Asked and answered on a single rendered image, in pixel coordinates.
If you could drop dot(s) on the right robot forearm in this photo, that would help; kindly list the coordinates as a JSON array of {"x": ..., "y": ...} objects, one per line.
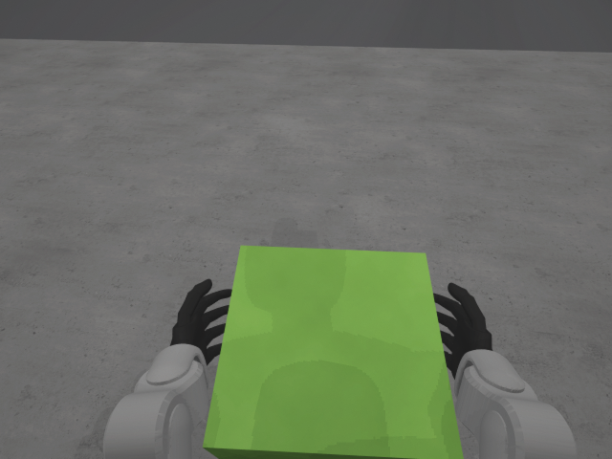
[{"x": 503, "y": 413}]

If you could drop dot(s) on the carton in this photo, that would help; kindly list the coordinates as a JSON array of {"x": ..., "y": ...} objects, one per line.
[{"x": 332, "y": 354}]

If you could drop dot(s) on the robot left hand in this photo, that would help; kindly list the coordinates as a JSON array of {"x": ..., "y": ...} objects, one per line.
[{"x": 192, "y": 320}]

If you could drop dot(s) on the left robot forearm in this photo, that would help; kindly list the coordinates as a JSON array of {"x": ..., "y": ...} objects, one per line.
[{"x": 169, "y": 401}]

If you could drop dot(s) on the robot right hand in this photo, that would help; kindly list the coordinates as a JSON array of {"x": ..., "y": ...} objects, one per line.
[{"x": 469, "y": 330}]

